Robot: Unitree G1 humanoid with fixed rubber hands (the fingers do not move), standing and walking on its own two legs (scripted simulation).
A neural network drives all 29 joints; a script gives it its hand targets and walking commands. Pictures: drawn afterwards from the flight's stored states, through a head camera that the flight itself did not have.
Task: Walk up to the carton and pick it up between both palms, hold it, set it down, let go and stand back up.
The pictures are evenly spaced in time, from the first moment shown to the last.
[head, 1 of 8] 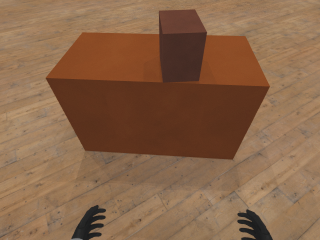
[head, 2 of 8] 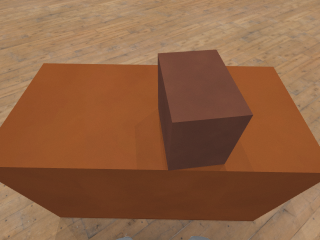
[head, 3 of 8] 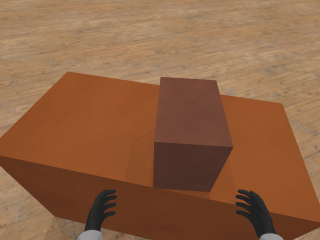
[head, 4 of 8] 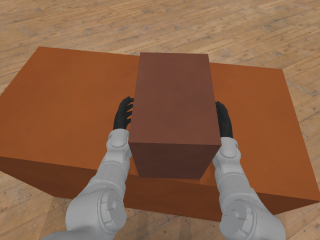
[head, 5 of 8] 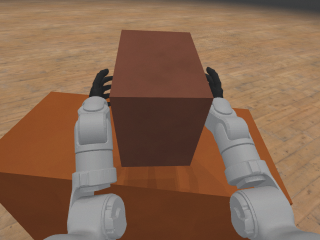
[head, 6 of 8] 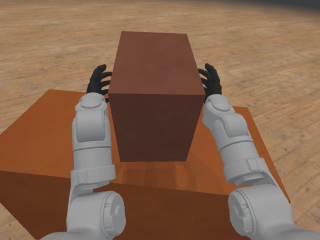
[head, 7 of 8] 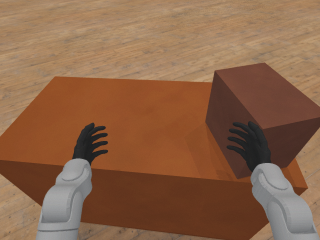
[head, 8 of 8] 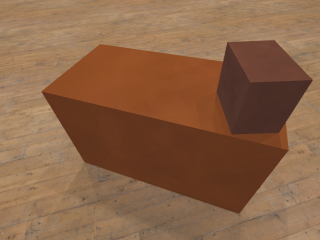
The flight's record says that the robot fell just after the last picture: no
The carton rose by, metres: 0.20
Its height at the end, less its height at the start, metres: +0.00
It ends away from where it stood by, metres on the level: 0.29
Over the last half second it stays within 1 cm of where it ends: yes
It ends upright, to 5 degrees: yes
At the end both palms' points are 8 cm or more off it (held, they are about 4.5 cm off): yes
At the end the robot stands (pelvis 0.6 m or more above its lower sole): yes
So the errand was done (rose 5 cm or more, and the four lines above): yes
